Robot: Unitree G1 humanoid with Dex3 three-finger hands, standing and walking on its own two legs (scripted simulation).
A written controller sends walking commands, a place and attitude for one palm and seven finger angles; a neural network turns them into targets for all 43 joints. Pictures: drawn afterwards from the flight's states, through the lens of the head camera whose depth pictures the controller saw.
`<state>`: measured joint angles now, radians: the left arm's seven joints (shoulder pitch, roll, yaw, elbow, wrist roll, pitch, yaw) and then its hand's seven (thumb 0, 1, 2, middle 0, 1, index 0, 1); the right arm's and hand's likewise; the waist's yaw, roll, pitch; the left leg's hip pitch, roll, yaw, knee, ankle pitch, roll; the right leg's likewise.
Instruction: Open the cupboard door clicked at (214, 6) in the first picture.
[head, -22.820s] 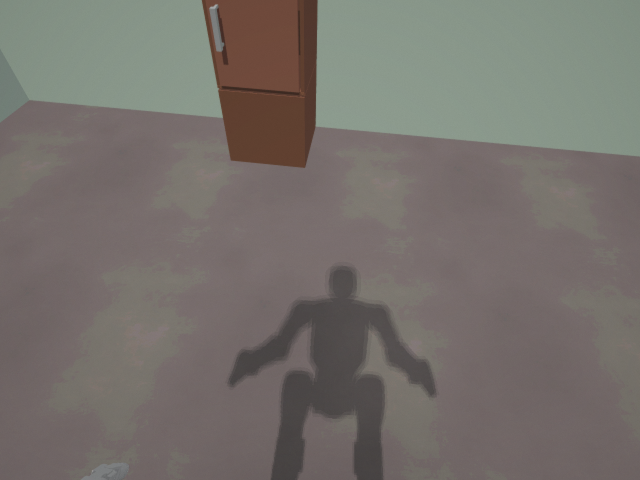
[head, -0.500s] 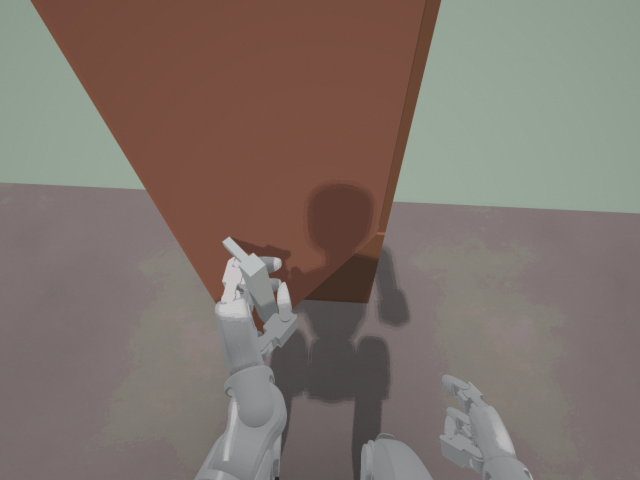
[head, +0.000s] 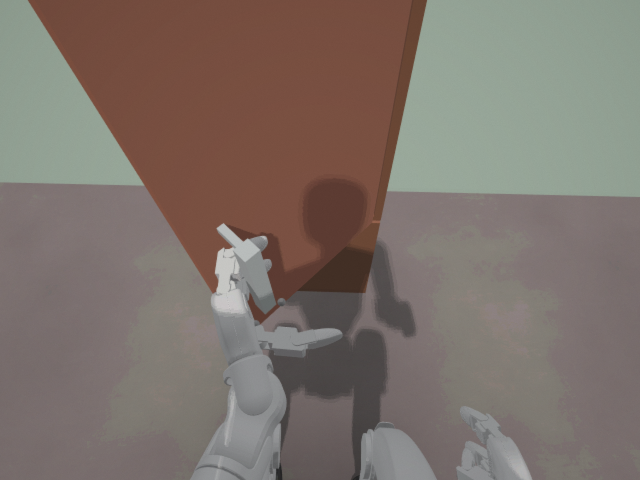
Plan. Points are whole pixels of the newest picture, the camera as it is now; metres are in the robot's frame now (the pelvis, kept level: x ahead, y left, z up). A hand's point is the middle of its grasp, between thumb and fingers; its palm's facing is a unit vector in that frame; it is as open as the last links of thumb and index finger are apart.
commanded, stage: open thumb and fingers to let go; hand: left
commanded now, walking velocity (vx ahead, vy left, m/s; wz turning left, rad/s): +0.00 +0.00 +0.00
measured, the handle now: (247, 271) +0.37 +0.10 +0.02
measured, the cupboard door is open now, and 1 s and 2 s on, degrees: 48 49 49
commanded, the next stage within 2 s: slide the hand sideways off the handle in 0.18 s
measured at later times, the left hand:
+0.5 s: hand (270, 330) +0.29 +0.07 +0.02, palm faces -0.14 -0.99 +0.01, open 16.1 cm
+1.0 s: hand (250, 362) +0.25 +0.09 +0.02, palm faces -0.06 -1.00 +0.02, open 16.3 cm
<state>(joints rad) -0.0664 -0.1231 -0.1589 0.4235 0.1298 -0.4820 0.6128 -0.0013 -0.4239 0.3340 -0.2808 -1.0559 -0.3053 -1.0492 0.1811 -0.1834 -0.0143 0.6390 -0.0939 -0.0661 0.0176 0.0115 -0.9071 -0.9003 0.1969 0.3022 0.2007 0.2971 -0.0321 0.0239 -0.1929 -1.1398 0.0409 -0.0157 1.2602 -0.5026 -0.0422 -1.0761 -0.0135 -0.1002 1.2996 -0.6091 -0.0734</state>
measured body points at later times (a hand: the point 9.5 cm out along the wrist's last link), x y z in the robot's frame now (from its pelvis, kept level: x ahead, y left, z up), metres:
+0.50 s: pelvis -0.01 +0.03 -0.01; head +0.09 +0.02 +0.43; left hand +0.29 +0.12 +0.02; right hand +0.16 -0.20 -0.12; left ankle +0.05 +0.15 -0.62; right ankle +0.01 -0.08 -0.62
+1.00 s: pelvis +0.00 +0.03 -0.01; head +0.10 +0.03 +0.43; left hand +0.25 +0.14 +0.02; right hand +0.19 -0.18 -0.11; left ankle +0.05 +0.15 -0.62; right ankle +0.01 -0.08 -0.62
